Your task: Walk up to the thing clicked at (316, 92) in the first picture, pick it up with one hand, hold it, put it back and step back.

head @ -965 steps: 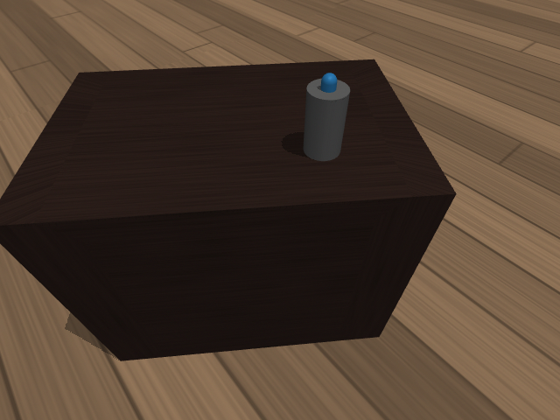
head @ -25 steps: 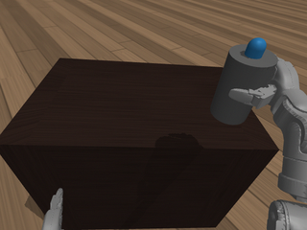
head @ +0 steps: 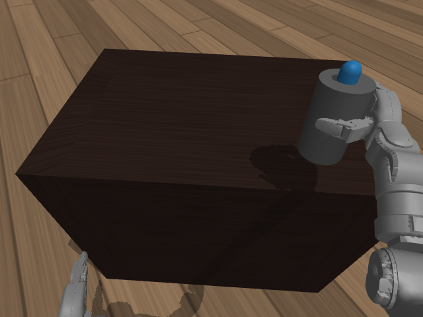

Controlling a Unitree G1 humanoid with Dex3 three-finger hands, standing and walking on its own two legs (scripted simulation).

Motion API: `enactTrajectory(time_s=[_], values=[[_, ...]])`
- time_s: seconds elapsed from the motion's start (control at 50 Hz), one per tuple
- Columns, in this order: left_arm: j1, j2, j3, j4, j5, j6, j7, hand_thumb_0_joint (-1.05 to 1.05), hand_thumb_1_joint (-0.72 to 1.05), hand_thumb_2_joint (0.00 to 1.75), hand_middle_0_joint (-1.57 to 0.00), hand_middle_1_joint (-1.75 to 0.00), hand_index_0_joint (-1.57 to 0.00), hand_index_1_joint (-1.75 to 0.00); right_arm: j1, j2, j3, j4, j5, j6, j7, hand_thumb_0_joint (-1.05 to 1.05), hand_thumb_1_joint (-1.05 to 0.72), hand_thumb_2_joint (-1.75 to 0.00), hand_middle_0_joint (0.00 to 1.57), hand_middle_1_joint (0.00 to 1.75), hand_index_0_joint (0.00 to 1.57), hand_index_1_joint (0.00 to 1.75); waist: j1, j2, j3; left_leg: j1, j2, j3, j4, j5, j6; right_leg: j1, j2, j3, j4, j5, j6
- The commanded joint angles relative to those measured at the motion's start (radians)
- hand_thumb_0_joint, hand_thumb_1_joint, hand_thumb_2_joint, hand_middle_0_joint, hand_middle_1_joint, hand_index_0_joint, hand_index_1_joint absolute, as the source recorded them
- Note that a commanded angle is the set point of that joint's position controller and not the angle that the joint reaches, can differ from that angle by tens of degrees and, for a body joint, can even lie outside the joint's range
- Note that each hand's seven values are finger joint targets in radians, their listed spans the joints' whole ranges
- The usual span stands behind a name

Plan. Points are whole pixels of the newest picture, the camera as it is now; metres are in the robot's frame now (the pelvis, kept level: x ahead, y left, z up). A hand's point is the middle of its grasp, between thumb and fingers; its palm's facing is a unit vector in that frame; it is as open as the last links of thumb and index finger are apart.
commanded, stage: crouch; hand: right
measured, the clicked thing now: (334, 111) +0.43 -0.18 +0.19
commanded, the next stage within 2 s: lower in 0.92 s
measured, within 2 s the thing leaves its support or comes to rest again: rests again in 1.60 s
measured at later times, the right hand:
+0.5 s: hand (336, 106) +0.48 -0.20 +0.17, palm faces +0.16 +0.99 -0.02, open 11.9 cm
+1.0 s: hand (331, 102) +0.51 -0.20 +0.16, palm faces +0.17 +0.99 -0.01, open 11.9 cm
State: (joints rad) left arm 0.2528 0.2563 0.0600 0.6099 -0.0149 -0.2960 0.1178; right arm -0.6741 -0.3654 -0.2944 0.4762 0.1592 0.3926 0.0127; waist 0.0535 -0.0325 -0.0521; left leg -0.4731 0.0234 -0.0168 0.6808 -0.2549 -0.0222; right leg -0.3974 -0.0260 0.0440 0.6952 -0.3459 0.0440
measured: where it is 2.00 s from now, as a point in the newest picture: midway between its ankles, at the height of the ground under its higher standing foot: outside the picture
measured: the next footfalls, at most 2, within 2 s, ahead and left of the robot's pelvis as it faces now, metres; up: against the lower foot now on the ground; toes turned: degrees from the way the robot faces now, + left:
none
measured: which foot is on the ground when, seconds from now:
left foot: down 0.00-1.00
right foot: down 0.00-1.00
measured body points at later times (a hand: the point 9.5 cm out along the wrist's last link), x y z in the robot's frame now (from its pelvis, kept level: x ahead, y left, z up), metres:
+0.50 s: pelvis +0.01 +0.00 +0.00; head +0.04 +0.00 +0.45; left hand +0.17 +0.26 -0.06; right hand +0.46 -0.25 +0.17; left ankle +0.06 +0.13 -0.72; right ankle +0.01 -0.15 -0.72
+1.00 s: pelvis +0.01 -0.01 -0.01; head +0.06 -0.01 +0.44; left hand +0.16 +0.26 -0.06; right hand +0.49 -0.26 +0.16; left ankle +0.06 +0.13 -0.72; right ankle +0.01 -0.15 -0.72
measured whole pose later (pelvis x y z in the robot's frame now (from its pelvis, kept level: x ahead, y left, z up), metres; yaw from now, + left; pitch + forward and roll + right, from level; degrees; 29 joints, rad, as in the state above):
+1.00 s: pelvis +0.01 -0.01 -0.01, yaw +1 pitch +10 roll +0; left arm 0.27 0.23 0.01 0.41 -0.01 -0.16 0.07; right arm -0.91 -0.48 -0.38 1.01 0.08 -0.04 0.07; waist 0.13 0.00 -0.08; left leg -0.62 0.02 -0.03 0.71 -0.26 -0.03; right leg -0.55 -0.03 0.03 0.75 -0.37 0.03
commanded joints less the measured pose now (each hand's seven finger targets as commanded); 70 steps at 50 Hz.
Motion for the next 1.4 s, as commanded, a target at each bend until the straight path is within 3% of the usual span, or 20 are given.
enactTrajectory(time_s=[0.0,0.08,0.14,0.26,0.3,0.4,0.44,0.5,0.56,0.58,0.72,0.8,0.86,0.92,1.0,1.06,1.22,1.24,1.34,1.38], values=[[-0.119,0.097,0.018,-0.232,0.007,-0.044,0.016,0.0,-0.55,0.05,-0.05,-0.04,-0.05,-0.04,-0.721,-0.39,-0.144,-0.373,0.017,-0.221,-0.012,0.0,0.0,-1.29,1.22,1.41,1.28,1.41,-0.017,-0.037,-0.492,0.227,-0.01,0.037,-0.075,0.189,0.012,0.122,0.035,-0.038,-0.084,0.201,-0.048],[-0.034,0.126,0.055,-0.242,0.004,-0.019,0.019,0.0,-0.55,0.04,-0.05,-0.04,-0.05,-0.04,-0.681,-0.363,-0.134,-0.25,0.012,-0.254,-0.01,0.0,-0.04,-1.32,1.24,1.44,1.31,1.44,0.017,-0.022,-0.426,0.182,-0.019,0.045,-0.07,0.239,0.011,0.135,0.031,-0.037,-0.078,0.264,-0.048],[-0.02,0.068,0.019,-0.236,0.003,-0.012,0.008,0.0,-0.55,0.05,-0.05,-0.05,-0.05,-0.05,-0.706,-0.34,-0.107,-0.237,-0.001,-0.285,0.005,0.0,-0.05,-1.33,1.24,1.44,1.3,1.44,0.009,-0.057,-0.411,0.174,-0.013,0.038,-0.068,0.258,0.012,0.12,0.036,-0.048,-0.07,0.27,-0.047],[-0.052,0.09,0.038,-0.257,0.0,-0.006,-0.008,0.0,-0.55,0.04,-0.05,-0.05,-0.05,-0.05,-0.714,-0.272,-0.053,-0.103,-0.009,-0.318,0.046,0.0,-0.02,-1.3,1.19,1.4,1.26,1.41,0.031,-0.049,-0.398,0.117,-0.018,0.04,-0.071,0.212,0.014,0.112,0.027,-0.038,-0.086,0.226,-0.043],[-0.046,0.126,0.068,-0.284,-0.002,-0.004,-0.009,0.0,-0.55,0.04,-0.05,-0.05,-0.05,-0.04,-0.724,-0.291,-0.069,-0.079,-0.007,-0.326,0.052,0.0,-0.02,-1.29,1.18,1.39,1.24,1.39,0.041,-0.031,-0.412,0.105,-0.024,0.049,-0.067,0.219,0.015,0.138,0.021,-0.029,-0.084,0.256,-0.039],[-0.026,0.116,0.054,-0.298,-0.002,0.013,-0.018,0.0,-0.56,0.05,-0.05,-0.04,-0.05,-0.04,-0.751,-0.352,-0.126,-0.046,-0.005,-0.376,0.054,0.0,-0.01,-1.27,1.19,1.38,1.25,1.38,0.025,0.013,-0.478,0.184,-0.012,0.034,-0.046,0.307,0.011,0.094,0.036,-0.044,-0.057,0.301,-0.047],[-0.017,0.122,0.065,-0.311,0.001,0.021,-0.014,0.0,-0.56,0.05,-0.05,-0.04,-0.05,-0.04,-0.812,-0.376,-0.131,-0.063,-0.014,-0.403,0.044,0.0,0.01,-1.27,1.19,1.38,1.25,1.39,0.042,0.007,-0.497,0.182,-0.013,0.031,-0.04,0.316,0.01,0.095,0.036,-0.047,-0.05,0.3,-0.049],[-0.015,0.052,0.0,-0.296,0.0,0.032,-0.028,0.0,-0.55,0.04,-0.05,-0.04,-0.05,-0.04,-0.839,-0.385,-0.126,-0.072,-0.022,-0.441,0.027,0.0,0.02,-1.29,1.2,1.4,1.26,1.4,0.024,-0.073,-0.455,0.135,-0.018,0.033,-0.051,0.233,0.018,0.082,0.033,-0.046,-0.055,0.248,-0.045],[-0.023,0.085,0.03,-0.327,0.002,0.038,-0.028,0.0,-0.55,0.04,-0.05,-0.04,-0.05,-0.04,-0.85,-0.425,-0.145,-0.052,-0.032,-0.46,0.014,0.0,0.03,-1.28,1.19,1.4,1.26,1.4,0.039,-0.086,-0.498,0.148,-0.017,0.026,-0.046,0.237,0.017,0.078,0.033,-0.052,-0.05,0.229,-0.045],[-0.009,0.06,0.004,-0.313,0.002,0.045,-0.034,0.0,-0.54,0.04,-0.05,-0.04,-0.05,-0.04,-0.857,-0.404,-0.129,-0.057,-0.033,-0.465,0.012,0.0,0.03,-1.28,1.18,1.39,1.25,1.39,0.032,-0.101,-0.497,0.141,-0.021,0.03,-0.042,0.239,0.02,0.079,0.03,-0.048,-0.052,0.245,-0.043],[-0.024,0.106,0.035,-0.33,0.003,0.064,-0.038,0.0,-0.54,0.03,-0.05,-0.04,-0.05,-0.03,-0.851,-0.371,-0.108,0.078,-0.043,-0.49,0.033,0.0,-0.02,-1.31,1.22,1.43,1.29,1.43,0.061,-0.105,-0.542,0.102,-0.033,0.037,-0.022,0.3,0.03,0.114,0.013,-0.035,-0.028,0.378,-0.027],[-0.052,0.132,0.052,-0.356,-0.002,0.072,-0.033,0.0,-0.54,0.03,-0.04,-0.04,-0.05,-0.03,-0.856,-0.396,-0.122,0.141,-0.038,-0.514,0.051,0.0,-0.01,-1.32,1.24,1.44,1.31,1.44,0.07,-0.045,-0.511,0.124,-0.026,0.03,-0.028,0.302,0.024,0.057,0.023,-0.043,-0.03,0.314,-0.041],[-0.004,0.084,0.002,-0.325,-0.001,0.08,-0.037,0.0,-0.54,0.03,-0.04,-0.03,-0.05,-0.03,-0.87,-0.388,-0.119,0.193,-0.04,-0.531,0.058,0.0,0.01,-1.3,1.22,1.42,1.29,1.42,0.075,-0.035,-0.466,0.085,-0.029,0.031,-0.043,0.236,0.02,0.034,0.023,-0.045,-0.041,0.231,-0.048],[0.019,0.085,0.005,-0.331,0.0,0.085,-0.039,0.0,-0.54,0.03,-0.04,-0.03,-0.05,-0.03,-0.856,-0.408,-0.135,0.243,-0.044,-0.546,0.058,0.0,-0.01,-1.3,1.21,1.41,1.27,1.41,0.089,-0.02,-0.472,0.077,-0.03,0.03,-0.043,0.232,0.014,0.024,0.025,-0.047,-0.036,0.223,-0.051],[0.004,0.073,-0.008,-0.36,0.002,0.093,-0.043,0.0,-0.52,0.02,-0.04,-0.03,-0.05,-0.02,-0.897,-0.459,-0.148,0.189,-0.058,-0.573,0.041,0.0,0.0,-1.27,1.21,1.4,1.27,1.4,0.071,-0.075,-0.504,0.101,-0.024,0.019,-0.039,0.215,0.014,0.015,0.032,-0.059,-0.03,0.191,-0.051],[0.021,0.077,-0.002,-0.334,0.006,0.095,-0.047,0.0,-0.55,0.04,-0.05,-0.04,-0.04,-0.04,-0.9,-0.444,-0.142,0.219,-0.058,-0.591,0.04,0.0,0.0,-1.25,1.2,1.38,1.26,1.38,0.085,-0.125,-0.515,0.056,-0.034,0.029,-0.022,0.25,0.024,0.044,0.023,-0.048,-0.019,0.269,-0.036],[-0.053,0.139,0.031,-0.411,0.011,0.097,-0.04,0.0,-0.56,0.05,-0.05,-0.04,-0.04,-0.05,-0.891,-0.465,-0.154,0.257,-0.061,-0.647,0.052,0.0,0.02,-1.23,1.19,1.37,1.25,1.37,0.103,-0.097,-0.575,0.047,-0.043,0.031,-0.005,0.234,0.027,0.023,0.014,-0.036,0.007,0.27,-0.038],[-0.038,0.101,-0.01,-0.402,0.014,0.098,-0.044,0.0,-0.56,0.05,-0.05,-0.04,-0.04,-0.05,-0.885,-0.447,-0.147,0.258,-0.058,-0.655,0.06,0.0,0.0,-1.23,1.2,1.37,1.25,1.37,0.102,-0.113,-0.604,0.067,-0.041,0.028,0.001,0.251,0.026,0.026,0.016,-0.041,0.017,0.28,-0.036],[0.035,0.14,0.03,-0.388,0.017,0.11,-0.04,0.0,-0.56,0.05,-0.05,-0.04,-0.04,-0.05,-0.86,-0.481,-0.171,0.287,-0.056,-0.677,0.058,0.0,0.0,-1.24,1.21,1.38,1.26,1.38,0.121,-0.112,-0.582,0.025,-0.048,0.031,0.011,0.253,0.027,0.02,0.015,-0.035,0.028,0.313,-0.033],[0.023,0.097,-0.006,-0.405,0.02,0.109,-0.047,0.0,-0.56,0.05,-0.05,-0.04,-0.04,-0.05,-0.903,-0.48,-0.169,0.245,-0.058,-0.698,0.051,0.0,-0.02,-1.25,1.22,1.39,1.27,1.39,0.119,-0.139,-0.578,0.008,-0.05,0.033,0.018,0.26,0.028,0.024,0.013,-0.036,0.037,0.339,-0.029]])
